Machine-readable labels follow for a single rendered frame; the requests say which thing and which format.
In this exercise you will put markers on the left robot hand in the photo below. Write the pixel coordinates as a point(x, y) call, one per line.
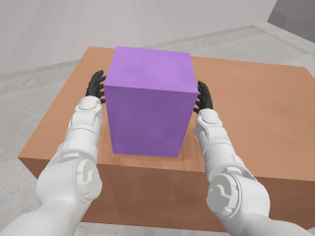
point(95, 86)

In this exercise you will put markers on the right robot hand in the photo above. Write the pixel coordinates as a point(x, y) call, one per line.
point(205, 98)

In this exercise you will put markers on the pedestal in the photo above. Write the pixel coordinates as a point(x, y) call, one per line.
point(268, 112)

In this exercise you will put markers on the carton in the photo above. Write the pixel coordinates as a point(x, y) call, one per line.
point(150, 96)

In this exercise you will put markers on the right robot upper arm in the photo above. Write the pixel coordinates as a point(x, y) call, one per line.
point(242, 206)

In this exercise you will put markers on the robot left forearm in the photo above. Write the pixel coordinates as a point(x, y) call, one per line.
point(82, 134)

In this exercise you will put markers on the robot right forearm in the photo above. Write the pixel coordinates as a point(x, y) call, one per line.
point(216, 147)

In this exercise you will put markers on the left robot upper arm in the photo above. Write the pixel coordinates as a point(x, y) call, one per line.
point(65, 191)

